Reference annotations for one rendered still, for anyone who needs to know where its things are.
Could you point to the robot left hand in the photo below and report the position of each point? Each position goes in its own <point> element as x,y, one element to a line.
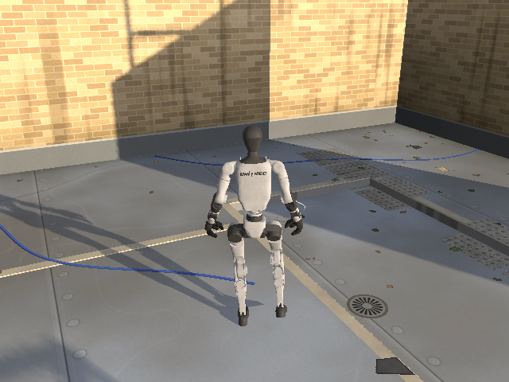
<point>215,226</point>

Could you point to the robot left upper arm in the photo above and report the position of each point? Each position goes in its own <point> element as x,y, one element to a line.
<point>223,182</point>

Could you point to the robot right upper arm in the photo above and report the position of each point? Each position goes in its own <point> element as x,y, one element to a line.
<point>282,179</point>

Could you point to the left robot forearm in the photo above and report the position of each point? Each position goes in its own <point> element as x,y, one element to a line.
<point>214,211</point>

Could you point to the left robot foot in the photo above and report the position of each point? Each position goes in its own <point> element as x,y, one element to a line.
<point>243,318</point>

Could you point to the robot head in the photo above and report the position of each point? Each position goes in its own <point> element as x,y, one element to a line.
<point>252,137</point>

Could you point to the robot right hand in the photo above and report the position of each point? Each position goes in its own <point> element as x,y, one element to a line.
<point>290,223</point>

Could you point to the right robot forearm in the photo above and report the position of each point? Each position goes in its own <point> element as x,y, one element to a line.
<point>293,209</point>

